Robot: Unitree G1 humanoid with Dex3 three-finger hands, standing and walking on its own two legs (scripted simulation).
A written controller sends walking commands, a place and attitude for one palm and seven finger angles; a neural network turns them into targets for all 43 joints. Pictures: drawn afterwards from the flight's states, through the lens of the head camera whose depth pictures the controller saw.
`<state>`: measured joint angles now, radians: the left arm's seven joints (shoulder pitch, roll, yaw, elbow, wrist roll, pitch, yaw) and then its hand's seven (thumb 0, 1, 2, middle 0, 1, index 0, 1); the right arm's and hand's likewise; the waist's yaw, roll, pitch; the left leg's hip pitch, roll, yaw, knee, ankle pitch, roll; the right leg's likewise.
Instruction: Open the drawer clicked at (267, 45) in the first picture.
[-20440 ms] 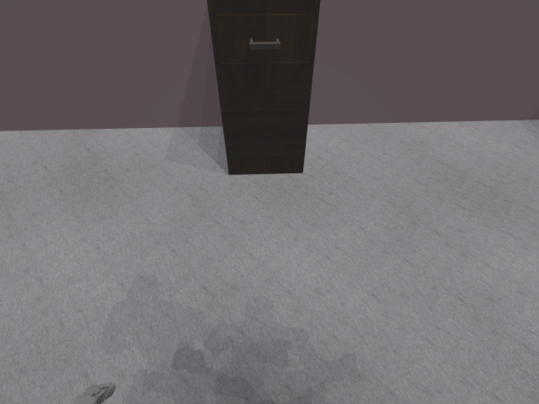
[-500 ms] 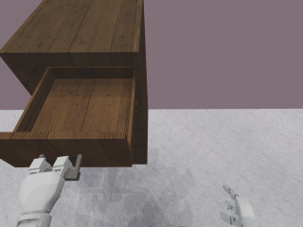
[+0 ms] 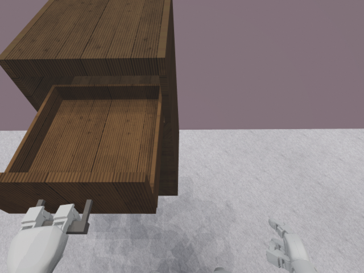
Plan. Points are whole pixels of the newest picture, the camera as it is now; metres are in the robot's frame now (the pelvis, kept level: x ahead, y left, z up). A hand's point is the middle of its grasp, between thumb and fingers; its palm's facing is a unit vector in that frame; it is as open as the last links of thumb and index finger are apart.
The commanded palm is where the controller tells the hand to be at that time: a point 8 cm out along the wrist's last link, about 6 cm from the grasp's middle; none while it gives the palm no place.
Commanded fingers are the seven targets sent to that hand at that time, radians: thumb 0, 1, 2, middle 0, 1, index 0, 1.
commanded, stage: pull the drawer open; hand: left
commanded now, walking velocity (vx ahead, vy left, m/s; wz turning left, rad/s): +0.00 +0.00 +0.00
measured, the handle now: (60, 216) +0.22 +0.27 +0.01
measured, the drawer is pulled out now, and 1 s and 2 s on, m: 0.30 0.30 0.30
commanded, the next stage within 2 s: open the thumb to release the handle in 0.06 s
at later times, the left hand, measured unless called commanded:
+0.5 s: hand (58, 246) +0.17 +0.27 -0.01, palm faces -0.02 -0.02 -1.00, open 8.7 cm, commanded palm +0.15 +0.27 +0.04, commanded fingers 0.00 -0.36 0.36 -0.31 -1.22 -0.31 -1.22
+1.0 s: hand (59, 244) +0.18 +0.27 -0.01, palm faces +0.00 +0.00 -1.00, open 13.8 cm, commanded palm +0.16 +0.27 +0.04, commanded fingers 0.00 -0.50 0.30 -0.30 -1.20 -0.30 -1.20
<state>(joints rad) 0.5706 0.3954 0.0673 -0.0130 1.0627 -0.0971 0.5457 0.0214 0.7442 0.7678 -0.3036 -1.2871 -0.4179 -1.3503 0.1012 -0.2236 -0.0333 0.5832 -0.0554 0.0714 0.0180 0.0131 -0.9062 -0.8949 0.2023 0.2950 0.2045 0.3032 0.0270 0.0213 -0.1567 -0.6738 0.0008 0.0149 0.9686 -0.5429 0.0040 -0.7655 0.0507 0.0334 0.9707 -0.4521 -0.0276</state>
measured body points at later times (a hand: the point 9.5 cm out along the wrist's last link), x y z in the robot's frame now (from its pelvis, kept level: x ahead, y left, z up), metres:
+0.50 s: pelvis -0.01 -0.01 +0.00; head +0.03 -0.03 +0.45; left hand +0.17 +0.26 +0.05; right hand +0.20 -0.23 -0.10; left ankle -0.04 +0.12 -0.68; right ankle +0.01 -0.10 -0.68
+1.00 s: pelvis -0.02 -0.01 +0.00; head +0.03 -0.04 +0.45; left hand +0.17 +0.26 +0.05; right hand +0.19 -0.24 -0.11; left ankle -0.04 +0.12 -0.68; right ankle +0.01 -0.10 -0.68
